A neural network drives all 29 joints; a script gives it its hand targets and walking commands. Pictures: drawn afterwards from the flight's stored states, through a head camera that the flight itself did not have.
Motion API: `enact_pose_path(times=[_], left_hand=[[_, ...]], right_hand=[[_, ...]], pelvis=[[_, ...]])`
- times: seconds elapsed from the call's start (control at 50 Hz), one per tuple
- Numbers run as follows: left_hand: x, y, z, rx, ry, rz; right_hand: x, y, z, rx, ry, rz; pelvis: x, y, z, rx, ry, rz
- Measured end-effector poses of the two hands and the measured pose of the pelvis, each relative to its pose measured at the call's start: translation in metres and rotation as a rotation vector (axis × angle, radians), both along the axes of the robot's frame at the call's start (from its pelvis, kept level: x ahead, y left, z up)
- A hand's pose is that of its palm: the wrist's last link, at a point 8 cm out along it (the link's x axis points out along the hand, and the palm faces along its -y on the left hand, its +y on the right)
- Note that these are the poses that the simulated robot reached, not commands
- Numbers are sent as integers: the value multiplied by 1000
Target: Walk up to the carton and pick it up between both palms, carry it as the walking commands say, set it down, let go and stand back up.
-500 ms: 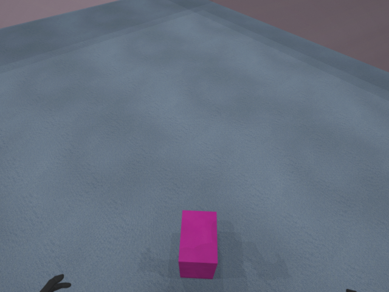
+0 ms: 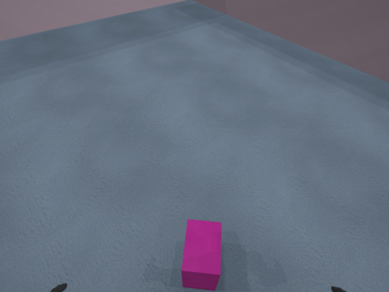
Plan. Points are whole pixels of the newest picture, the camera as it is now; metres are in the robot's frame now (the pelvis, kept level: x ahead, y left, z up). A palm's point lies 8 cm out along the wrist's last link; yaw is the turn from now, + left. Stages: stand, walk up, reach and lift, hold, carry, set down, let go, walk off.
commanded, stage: walk up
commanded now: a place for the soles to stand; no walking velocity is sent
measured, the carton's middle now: (201, 255) +0.41 -0.04 -0.64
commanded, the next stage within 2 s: reach and lift in 0.20 s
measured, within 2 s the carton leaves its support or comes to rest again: neither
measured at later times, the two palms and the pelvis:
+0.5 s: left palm (77, 283) +0.19 +0.27 -0.12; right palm out of the picture +0.15 -0.27 -0.11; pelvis +0.00 +0.01 -0.02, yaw -7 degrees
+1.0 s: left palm (114, 246) +0.28 +0.21 -0.16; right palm (294, 256) +0.25 -0.25 -0.16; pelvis -0.06 +0.02 -0.07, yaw -8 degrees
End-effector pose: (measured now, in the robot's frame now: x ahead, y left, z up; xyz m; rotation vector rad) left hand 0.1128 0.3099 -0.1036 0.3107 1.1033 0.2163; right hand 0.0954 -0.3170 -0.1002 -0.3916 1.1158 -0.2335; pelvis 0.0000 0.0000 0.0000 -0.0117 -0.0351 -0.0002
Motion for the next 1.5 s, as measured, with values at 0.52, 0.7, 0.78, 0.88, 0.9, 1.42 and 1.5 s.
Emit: enact_pose_path(times=[0.52,0.7,0.78,0.88,0.9,1.42,1.5], left_hand=[[79,-44,-16,-59,-91,-52],[119,-60,-27,-84,-189,-63],[130,-67,-34,-96,-209,-67],[143,-77,-42,-111,-236,-76],[146,-79,-44,-111,-236,-75],[285,-158,-99,-220,-435,-75],[303,-161,-104,-236,-475,-73]], right_hand=[[60,50,-16,137,-91,-43],[99,43,-36,152,-183,-48],[112,52,-45,178,-208,-34],[131,61,-51,201,-261,-44],[135,61,-53,203,-261,-43],[271,93,-100,276,-470,-83],[294,108,-109,296,-494,-65]], pelvis=[[-4,13,-24,14,137,-132],[-13,17,-47,39,260,-147],[-23,16,-55,52,311,-153],[-41,18,-64,52,342,-146],[-45,18,-66,52,347,-144],[-75,22,-110,56,649,-132],[-71,23,-113,58,706,-129]])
